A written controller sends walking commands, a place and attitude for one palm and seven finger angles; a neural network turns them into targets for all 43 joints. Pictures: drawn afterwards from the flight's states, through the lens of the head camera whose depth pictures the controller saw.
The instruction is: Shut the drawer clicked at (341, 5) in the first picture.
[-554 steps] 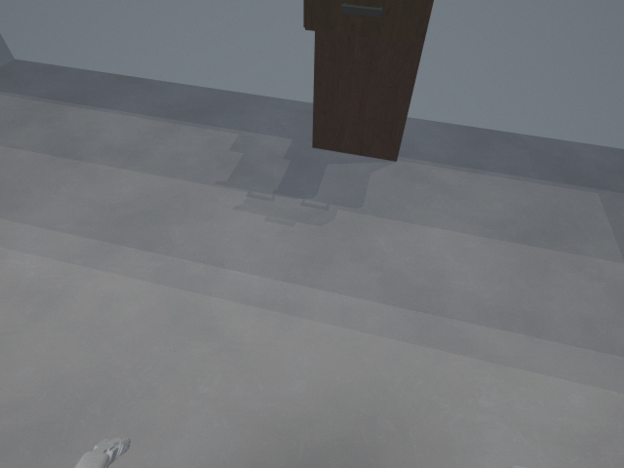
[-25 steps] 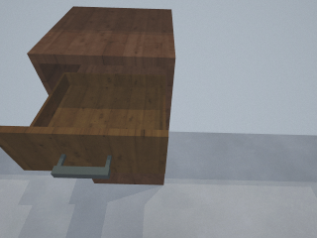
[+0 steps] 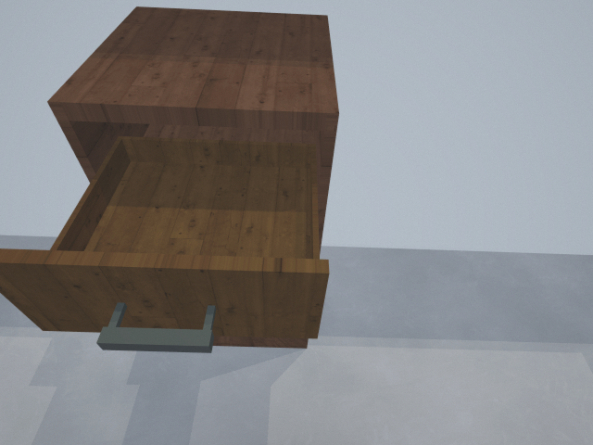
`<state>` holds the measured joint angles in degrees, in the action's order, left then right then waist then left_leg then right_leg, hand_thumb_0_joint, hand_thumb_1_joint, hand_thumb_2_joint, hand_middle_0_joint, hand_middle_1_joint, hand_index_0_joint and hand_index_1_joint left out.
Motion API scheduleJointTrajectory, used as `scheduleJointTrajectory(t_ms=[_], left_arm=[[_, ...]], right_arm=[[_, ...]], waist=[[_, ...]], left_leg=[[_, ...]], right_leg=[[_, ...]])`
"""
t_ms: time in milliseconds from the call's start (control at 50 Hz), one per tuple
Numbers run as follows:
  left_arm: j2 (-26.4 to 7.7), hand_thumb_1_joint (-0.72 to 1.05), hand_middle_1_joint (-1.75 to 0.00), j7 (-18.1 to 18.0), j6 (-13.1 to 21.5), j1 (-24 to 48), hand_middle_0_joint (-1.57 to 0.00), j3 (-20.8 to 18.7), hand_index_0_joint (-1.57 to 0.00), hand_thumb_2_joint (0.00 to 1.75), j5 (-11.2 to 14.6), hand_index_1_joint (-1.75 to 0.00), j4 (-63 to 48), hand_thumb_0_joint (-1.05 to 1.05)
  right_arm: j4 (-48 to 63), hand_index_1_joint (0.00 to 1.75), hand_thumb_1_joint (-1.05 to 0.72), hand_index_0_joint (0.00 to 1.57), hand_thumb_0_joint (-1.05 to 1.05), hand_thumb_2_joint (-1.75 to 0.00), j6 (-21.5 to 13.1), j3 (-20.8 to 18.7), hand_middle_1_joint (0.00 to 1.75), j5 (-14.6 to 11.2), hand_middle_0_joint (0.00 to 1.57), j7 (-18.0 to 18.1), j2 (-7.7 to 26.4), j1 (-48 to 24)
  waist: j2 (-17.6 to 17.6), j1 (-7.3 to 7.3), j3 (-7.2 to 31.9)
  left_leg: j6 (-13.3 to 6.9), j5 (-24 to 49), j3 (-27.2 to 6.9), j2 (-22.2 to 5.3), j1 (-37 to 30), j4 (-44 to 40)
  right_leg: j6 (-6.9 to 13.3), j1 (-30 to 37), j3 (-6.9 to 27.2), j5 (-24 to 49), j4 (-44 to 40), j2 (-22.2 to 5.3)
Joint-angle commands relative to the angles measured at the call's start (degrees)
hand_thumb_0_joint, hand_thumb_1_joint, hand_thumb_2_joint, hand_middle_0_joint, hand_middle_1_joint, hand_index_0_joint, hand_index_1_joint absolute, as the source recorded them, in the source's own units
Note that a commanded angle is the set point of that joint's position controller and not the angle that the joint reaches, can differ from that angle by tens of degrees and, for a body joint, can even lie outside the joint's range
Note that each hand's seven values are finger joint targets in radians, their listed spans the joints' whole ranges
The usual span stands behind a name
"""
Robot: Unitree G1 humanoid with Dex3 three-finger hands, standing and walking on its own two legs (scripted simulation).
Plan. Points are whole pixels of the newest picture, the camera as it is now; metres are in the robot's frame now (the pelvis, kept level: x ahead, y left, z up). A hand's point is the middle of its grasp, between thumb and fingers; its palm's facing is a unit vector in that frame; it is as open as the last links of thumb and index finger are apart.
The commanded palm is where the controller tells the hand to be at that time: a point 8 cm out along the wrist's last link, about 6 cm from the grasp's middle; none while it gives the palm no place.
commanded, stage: come to a stop and stand still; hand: left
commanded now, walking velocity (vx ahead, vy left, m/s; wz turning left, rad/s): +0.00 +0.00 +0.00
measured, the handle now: (161, 325) +0.25 +0.20 +0.04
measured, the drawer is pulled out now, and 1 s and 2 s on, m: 0.28 0.28 0.28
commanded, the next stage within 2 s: look again from close up in 0.10 s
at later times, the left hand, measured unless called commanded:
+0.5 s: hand out of the picture -0.02 +0.19 -0.18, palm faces +0.02 -0.97 -0.24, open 7.3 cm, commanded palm none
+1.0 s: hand (164, 410) +0.16 +0.17 +0.00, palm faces +0.25 -0.96 -0.11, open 6.9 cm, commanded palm +0.06 +0.22 -0.04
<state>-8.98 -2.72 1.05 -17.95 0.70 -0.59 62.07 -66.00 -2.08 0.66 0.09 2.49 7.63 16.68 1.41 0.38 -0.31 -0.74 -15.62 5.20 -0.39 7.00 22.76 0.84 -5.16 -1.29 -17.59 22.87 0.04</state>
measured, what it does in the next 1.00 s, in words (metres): stands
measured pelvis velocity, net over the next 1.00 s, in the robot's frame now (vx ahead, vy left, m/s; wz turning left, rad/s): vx -0.04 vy -0.01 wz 0.05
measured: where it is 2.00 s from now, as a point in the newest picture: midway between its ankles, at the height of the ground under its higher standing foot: outside the picture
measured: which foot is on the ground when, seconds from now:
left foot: down 0.00-1.00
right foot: down 0.00-1.00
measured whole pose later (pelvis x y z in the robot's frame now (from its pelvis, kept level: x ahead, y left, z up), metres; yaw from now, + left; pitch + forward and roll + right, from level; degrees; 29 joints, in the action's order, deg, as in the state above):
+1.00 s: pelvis -0.04 -0.01 -0.02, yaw +3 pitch +4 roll +1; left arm -8.3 -2.6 10.8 -24.2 -4.1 9.3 5.1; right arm -44.4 -15.1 -2.3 -0.9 2.7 14.7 13.7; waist -2.6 -2.1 5.8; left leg -0.2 -18.2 2.6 0.0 22.1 36.6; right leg 1.6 -20.1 -3.9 -22.4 38.7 -1.1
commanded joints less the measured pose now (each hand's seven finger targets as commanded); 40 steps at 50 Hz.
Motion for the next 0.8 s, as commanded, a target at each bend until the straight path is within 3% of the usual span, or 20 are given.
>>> scheduleJointTrajectory(t_ms=[0,100,120,140,160,180,200,220,280,300,340,380,400,420,480,560,720,740,760,780], left_arm=[[-4.5,0.90,-0.30,-0.2,0.4,-4.8,-0.20,-0.6,-0.20,0.90,0.3,-0.30,-1.1,0.00],[-4.7,0.90,-0.30,-0.1,0.3,-4.5,-0.20,-0.5,-0.20,0.90,0.3,-0.30,-1.2,0.00],[-6.4,0.90,-0.30,-2.1,2.1,-6.0,-0.20,-0.7,-0.20,0.90,-1.2,-0.30,0.4,0.00],[-8.5,0.90,-0.30,-1.7,2.2,-4.6,-0.20,-1.5,-0.20,0.90,-0.4,-0.30,-2.2,0.00],[-7.4,0.90,-0.30,-1.0,2.1,-2.3,-0.20,-0.9,-0.20,0.90,-0.2,-0.30,-2.7,0.00],[-6.6,0.90,-0.30,-0.7,1.9,-1.9,-0.20,-0.7,-0.20,0.90,-0.1,-0.30,-2.8,0.00],[-6.3,0.90,-0.30,-0.3,1.4,-2.5,-0.20,-0.9,-0.20,0.90,0.1,-0.30,-3.1,0.00],[-6.2,0.90,-0.30,-0.4,1.1,-2.9,-0.20,-0.9,-0.20,0.90,0.2,-0.30,-3.4,0.00],[-5.7,0.90,-0.30,-0.3,0.4,-1.8,-0.20,-0.5,-0.20,0.90,0.1,-0.30,-3.5,0.00],[-5.7,0.90,-0.30,-0.1,0.2,-1.3,-0.20,-0.5,-0.20,0.90,0.1,-0.30,-3.5,0.00],[-5.6,0.90,-0.30,-0.1,-0.2,-1.0,-0.20,-0.4,-0.20,0.90,0.0,-0.30,-3.6,0.00],[-5.7,0.90,-0.30,-0.1,-0.3,-1.0,-0.20,-0.5,-0.20,0.90,-0.1,-0.30,-3.7,0.00],[-5.8,0.90,-0.30,0.1,-0.5,-1.2,-0.20,-0.5,-0.20,0.90,0.0,-0.30,-3.6,0.00],[-6.0,0.90,-0.30,0.1,-0.6,-1.5,-0.20,-0.6,-0.20,0.90,-0.1,-0.30,-3.8,0.00],[-6.0,0.90,-0.30,0.0,-0.5,-2.3,-0.20,-0.6,-0.20,0.90,-0.1,-0.30,-3.5,0.00],[-6.3,0.90,-0.30,0.0,-0.5,-2.4,-0.20,-0.7,-0.20,0.90,0.1,-0.30,-3.5,0.00],[-6.3,0.90,-0.30,-0.1,-0.1,-2.6,-0.20,-0.7,-0.20,0.90,0.1,-0.30,-3.0,0.00],[-6.8,0.90,-0.30,-1.8,1.1,-5.6,-0.20,-1.2,-0.20,0.90,-0.8,-0.30,-0.8,0.00],[-18.5,0.90,-0.32,-1.7,12.8,35.1,-0.22,-7.3,-0.22,0.90,10.6,-0.32,-90.4,0.00],[-14.2,0.90,-0.34,-4.0,9.5,8.6,-0.24,-7.1,-0.24,0.90,5.6,-0.34,-75.3,0.00]], right_arm=[[1.2,0.30,-0.90,0.20,0.00,-0.90,-0.5,-0.6,0.30,0.0,0.20,0.1,5.0,4.2],[1.4,0.30,-0.90,0.20,0.00,-0.90,-0.4,-0.6,0.30,-0.1,0.20,-0.1,5.1,3.8],[6.0,0.30,-0.90,0.20,0.00,-0.90,-0.4,-0.7,0.30,0.1,0.20,-0.9,8.2,-1.1],[7.1,0.30,-0.90,0.20,0.00,-0.90,0.2,-0.7,0.30,0.6,0.20,-1.2,5.2,2.0],[6.7,0.30,-0.90,0.20,0.00,-0.90,0.2,-0.8,0.30,0.6,0.20,-1.0,5.0,2.5],[6.5,0.30,-0.90,0.20,0.00,-0.90,0.1,-0.7,0.30,0.7,0.20,-1.1,5.3,4.4],[6.6,0.30,-0.90,0.20,0.00,-0.90,-0.2,-0.9,0.30,0.9,0.20,-1.1,6.1,4.5],[7.3,0.30,-0.90,0.20,0.00,-0.90,0.0,-1.0,0.30,0.9,0.20,-0.9,7.1,4.1],[8.1,0.30,-0.90,0.20,0.00,-0.90,0.3,-1.2,0.30,0.6,0.20,-0.8,7.5,2.7],[8.3,0.30,-0.90,0.20,0.00,-0.90,0.3,-1.1,0.30,0.7,0.20,-0.8,7.6,2.7],[8.1,0.30,-0.90,0.20,0.00,-0.90,0.6,-1.1,0.30,0.6,0.20,-1.0,7.6,2.3],[7.8,0.30,-0.90,0.20,0.00,-0.90,0.6,-0.9,0.30,0.6,0.20,-1.1,7.4,2.5],[7.6,0.30,-0.90,0.20,0.00,-0.90,0.5,-0.8,0.30,0.7,0.20,-1.1,7.5,2.5],[7.4,0.30,-0.90,0.20,0.00,-0.90,0.4,-0.9,0.30,0.7,0.20,-1.1,7.6,2.6],[7.1,0.30,-0.90,0.20,0.00,-0.90,0.3,-0.8,0.30,0.6,0.20,-1.1,7.5,2.4],[6.3,0.30,-0.90,0.20,0.00,-0.90,0.0,-0.8,0.30,0.6,0.20,-0.9,7.5,2.5],[4.6,0.30,-0.90,0.20,0.00,-0.90,-0.1,-0.8,0.30,0.4,0.20,-0.7,6.7,2.4],[8.5,0.30,-0.90,0.20,0.00,-0.90,0.3,-1.3,0.30,-0.1,0.20,-1.2,9.1,-2.3],[28.3,0.30,-0.90,0.20,0.00,-0.90,-8.5,-3.5,0.30,-3.0,0.20,1.1,17.7,-0.5],[24.5,0.30,-0.90,0.20,0.00,-0.90,-14.0,-1.1,0.30,-1.8,0.20,3.1,11.3,-5.8]], waist=[[-1.8,-0.10,-2.6],[-0.9,-0.02,-3.9],[-2.5,0.53,-8.2],[-2.8,-1.74,-3.7],[-5.9,-2.08,-4.0],[-5.6,-2.11,-1.4],[-8.2,-0.96,3.1],[-5.6,-0.86,4.9],[-1.4,-0.87,1.1],[-2.4,-0.88,-0.4],[0.0,-0.71,-5.2],[1.2,-0.72,-7.4],[-1.7,-0.49,-7.6],[-0.9,-0.37,-7.5],[0.4,-0.21,-5.4],[-0.5,-0.06,-2.6],[-1.3,-0.16,-1.5],[4.4,0.88,-5.1],[-8.5,-5.61,25.5],[-18.6,0.69,25.1]], left_leg=[[-1.8,21.4,-6.3,-6.7,-2.0,-2.8],[-1.9,17.0,-6.5,-6.5,-1.1,-3.8],[0.5,24.6,-4.5,-5.9,7.1,10.0],[0.0,7.4,-5.8,-4.5,6.5,7.1],[-0.4,5.8,-6.1,-4.2,6.6,3.8],[-0.7,9.4,-7.3,-5.1,6.1,3.3],[-1.8,13.9,-7.0,-5.6,3.3,3.5],[-2.3,14.9,-7.9,-6.0,2.5,4.5],[-2.5,12.3,-8.2,-6.0,3.9,4.1],[-2.6,10.7,-8.2,-6.0,4.1,2.7],[-2.6,5.9,-8.8,-5.7,7.2,1.4],[-2.5,3.5,-8.6,-5.4,8.3,0.2],[-2.7,3.2,-8.9,-5.5,8.0,-1.1],[-2.7,3.2,-9.3,-5.6,8.2,-1.2],[-2.7,6.2,-8.1,-5.4,5.8,-0.5],[-2.5,10.1,-7.5,-5.6,3.5,-0.1],[-1.9,14.7,-6.3,-5.6,1.2,0.9],[-0.4,17.1,-5.6,-7.0,7.8,10.9],[-1.4,25.3,-5.9,-0.1,-7.4,4.3],[-1.4,35.0,-5.3,-2.7,-14.3,3.4]], right_leg=[[1.2,-3.9,4.8,18.9,-3.0,-5.9],[1.1,-4.7,5.1,15.5,-4.2,-5.8],[-0.5,-7.7,6.4,38.2,-2.0,-8.8],[2.2,-5.1,7.1,32.6,0.1,-10.1],[2.9,-5.7,6.5,26.8,1.3,-9.2],[3.0,-5.2,4.6,17.0,2.3,-7.0],[2.7,-3.8,3.9,14.2,4.1,-5.3],[2.6,-3.6,3.7,10.8,4.6,-4.7],[2.3,-6.5,4.2,7.6,3.6,-4.6],[2.2,-7.6,4.3,6.2,3.6,-4.5],[2.1,-9.7,4.7,2.6,2.8,-4.2],[2.0,-10.6,4.9,1.3,2.3,-4.3],[2.0,-10.9,4.8,0.7,2.7,-4.1],[1.9,-10.7,4.7,0.6,3.0,-3.9],[1.7,-9.8,5.1,3.7,2.7,-4.7],[1.6,-8.7,5.3,6.1,2.9,-4.9],[1.7,-7.5,5.9,13.1,2.0,-5.7],[0.2,-7.9,7.0,28.9,-0.2,-8.1],[1.7,-4.4,2.5,28.8,6.5,-2.9],[2.2,-6.5,1.3,16.8,9.4,-0.7]])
